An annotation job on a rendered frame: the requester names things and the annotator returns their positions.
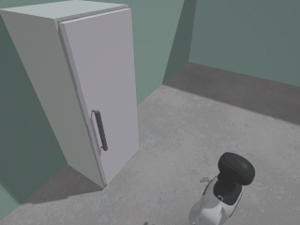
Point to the left robot upper arm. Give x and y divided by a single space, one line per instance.
210 213

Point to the fridge door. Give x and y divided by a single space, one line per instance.
101 54

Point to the handle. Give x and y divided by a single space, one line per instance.
101 130

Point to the right robot thigh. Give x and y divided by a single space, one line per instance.
193 213

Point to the robot right hand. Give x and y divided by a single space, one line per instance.
206 179

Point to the humanoid robot head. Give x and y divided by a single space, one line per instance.
234 173

